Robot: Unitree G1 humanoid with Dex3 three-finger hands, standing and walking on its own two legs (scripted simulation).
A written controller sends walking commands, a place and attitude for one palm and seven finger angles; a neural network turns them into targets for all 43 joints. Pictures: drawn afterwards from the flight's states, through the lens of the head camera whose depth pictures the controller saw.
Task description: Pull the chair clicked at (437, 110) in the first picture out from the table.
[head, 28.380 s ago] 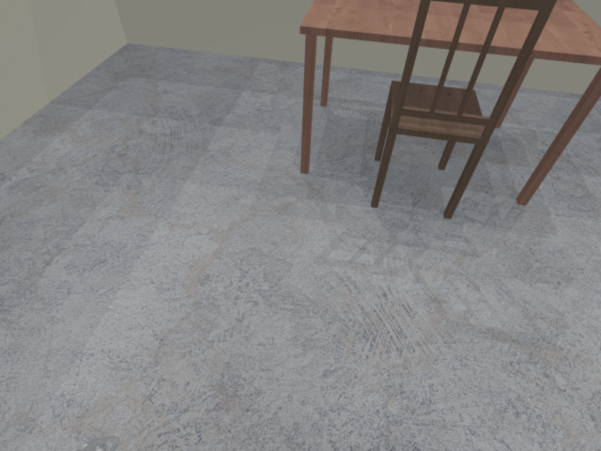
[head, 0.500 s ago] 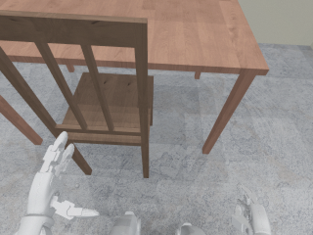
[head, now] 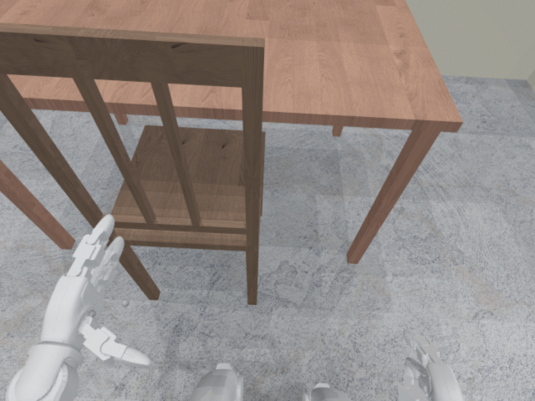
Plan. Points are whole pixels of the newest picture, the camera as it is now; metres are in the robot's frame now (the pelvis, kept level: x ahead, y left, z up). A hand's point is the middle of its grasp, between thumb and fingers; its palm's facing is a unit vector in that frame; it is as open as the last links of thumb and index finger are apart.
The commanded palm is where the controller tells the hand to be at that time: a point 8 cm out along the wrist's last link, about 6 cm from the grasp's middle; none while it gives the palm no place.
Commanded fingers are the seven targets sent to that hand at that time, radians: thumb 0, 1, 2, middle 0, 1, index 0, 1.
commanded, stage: raise the hand toward the chair's back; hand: left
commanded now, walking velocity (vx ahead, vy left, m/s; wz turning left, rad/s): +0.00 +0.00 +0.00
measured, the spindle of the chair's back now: (125, 165) +0.49 +0.28 +0.02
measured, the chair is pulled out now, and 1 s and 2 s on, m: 0.00 0.00 0.00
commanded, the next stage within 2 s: aim the fingers beside a spindle in 0.34 s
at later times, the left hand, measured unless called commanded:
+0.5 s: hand (125, 305) +0.24 +0.20 +0.04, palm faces +0.02 -1.00 -0.06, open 16.9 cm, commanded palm +0.23 +0.25 +0.04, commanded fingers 0.00 -0.50 0.30 -0.06 -0.08 -0.06 -0.08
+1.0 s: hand (151, 284) +0.28 +0.18 +0.01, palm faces +0.00 -1.00 -0.05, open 16.9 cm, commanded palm +0.27 +0.23 +0.02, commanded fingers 0.00 -0.50 0.30 -0.06 -0.08 -0.06 -0.08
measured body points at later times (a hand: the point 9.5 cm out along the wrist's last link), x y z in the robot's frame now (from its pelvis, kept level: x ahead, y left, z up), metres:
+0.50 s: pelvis +0.00 -0.01 +0.00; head +0.06 +0.00 +0.44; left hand +0.23 +0.25 +0.05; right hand +0.17 -0.24 -0.08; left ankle +0.05 +0.08 -0.66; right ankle +0.00 -0.11 -0.66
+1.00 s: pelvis +0.00 -0.01 -0.01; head +0.09 -0.01 +0.43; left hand +0.27 +0.24 +0.02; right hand +0.16 -0.26 -0.10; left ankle +0.05 +0.08 -0.66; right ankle +0.00 -0.11 -0.66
